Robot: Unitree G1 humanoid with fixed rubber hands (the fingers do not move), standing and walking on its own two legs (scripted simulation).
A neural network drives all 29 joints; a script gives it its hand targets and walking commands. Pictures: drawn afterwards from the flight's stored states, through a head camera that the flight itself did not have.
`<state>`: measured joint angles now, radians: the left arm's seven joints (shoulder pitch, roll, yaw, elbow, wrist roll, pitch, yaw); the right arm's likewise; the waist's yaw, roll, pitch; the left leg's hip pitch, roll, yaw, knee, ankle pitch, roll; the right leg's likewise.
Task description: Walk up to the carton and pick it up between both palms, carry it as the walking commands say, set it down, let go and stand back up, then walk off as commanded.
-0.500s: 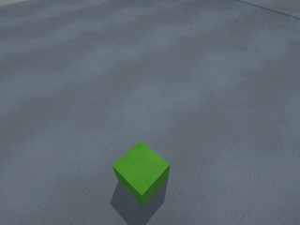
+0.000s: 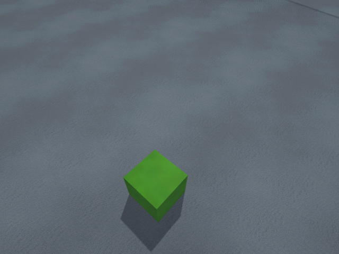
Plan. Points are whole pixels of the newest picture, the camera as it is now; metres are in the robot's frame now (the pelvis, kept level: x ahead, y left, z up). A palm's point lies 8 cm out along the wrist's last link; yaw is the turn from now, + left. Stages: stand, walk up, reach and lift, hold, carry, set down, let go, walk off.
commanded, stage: walk up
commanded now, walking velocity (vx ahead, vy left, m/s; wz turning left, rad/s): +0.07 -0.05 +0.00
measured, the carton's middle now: (156, 185) +0.56 +0.07 -0.66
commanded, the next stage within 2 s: none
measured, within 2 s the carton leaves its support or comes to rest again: neither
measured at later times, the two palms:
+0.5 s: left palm out of the picture -0.05 +0.30 -0.16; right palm out of the picture +0.10 -0.17 -0.12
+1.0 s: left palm out of the picture -0.06 +0.27 -0.13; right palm out of the picture +0.09 -0.24 -0.11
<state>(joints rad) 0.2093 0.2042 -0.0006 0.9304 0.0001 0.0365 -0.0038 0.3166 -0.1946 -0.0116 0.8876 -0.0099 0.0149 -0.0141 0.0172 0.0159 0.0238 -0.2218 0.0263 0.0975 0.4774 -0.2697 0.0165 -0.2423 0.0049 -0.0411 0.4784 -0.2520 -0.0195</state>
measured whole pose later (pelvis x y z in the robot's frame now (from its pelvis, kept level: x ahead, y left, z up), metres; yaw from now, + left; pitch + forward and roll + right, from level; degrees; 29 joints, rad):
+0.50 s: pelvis -0.04 +0.05 -0.01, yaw +16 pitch -2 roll -3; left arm 0.23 0.24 0.00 0.93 0.00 0.05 0.02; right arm 0.24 -0.22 -0.01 0.89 -0.02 0.04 0.00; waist 0.02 -0.02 0.03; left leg -0.31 0.01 0.00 0.66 -0.31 0.04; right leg -0.33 -0.11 -0.16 0.90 -0.44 0.02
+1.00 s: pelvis +0.00 +0.00 +0.00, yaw +26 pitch +1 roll -4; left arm 0.17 0.30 0.01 0.93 0.00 0.07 -0.03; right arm 0.42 -0.21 -0.01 0.88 -0.06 0.03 -0.04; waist 0.02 0.00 0.04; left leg -0.29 0.04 -0.21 0.48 -0.22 -0.04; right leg -0.42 0.02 -0.07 0.86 -0.41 0.05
